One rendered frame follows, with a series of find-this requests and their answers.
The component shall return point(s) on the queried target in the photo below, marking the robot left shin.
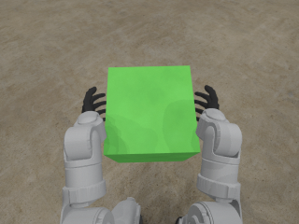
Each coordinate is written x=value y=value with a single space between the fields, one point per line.
x=130 y=199

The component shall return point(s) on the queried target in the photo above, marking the robot left hand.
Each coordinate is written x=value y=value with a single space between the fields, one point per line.
x=88 y=104

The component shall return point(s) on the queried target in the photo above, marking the robot right upper arm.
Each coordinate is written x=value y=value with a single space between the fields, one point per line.
x=212 y=213

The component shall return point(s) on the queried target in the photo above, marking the robot right forearm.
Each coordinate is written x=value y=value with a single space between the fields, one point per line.
x=221 y=152

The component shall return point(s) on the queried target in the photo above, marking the robot left thigh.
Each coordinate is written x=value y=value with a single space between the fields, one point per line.
x=126 y=212

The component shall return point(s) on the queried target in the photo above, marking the robot left upper arm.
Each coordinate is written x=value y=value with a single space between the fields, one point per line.
x=89 y=215

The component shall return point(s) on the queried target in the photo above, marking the robot left forearm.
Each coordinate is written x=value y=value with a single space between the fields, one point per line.
x=84 y=182

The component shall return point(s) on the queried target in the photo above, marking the robot right hand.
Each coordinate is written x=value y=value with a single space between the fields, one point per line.
x=212 y=100

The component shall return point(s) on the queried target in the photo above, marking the carton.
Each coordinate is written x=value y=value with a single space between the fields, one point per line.
x=150 y=114

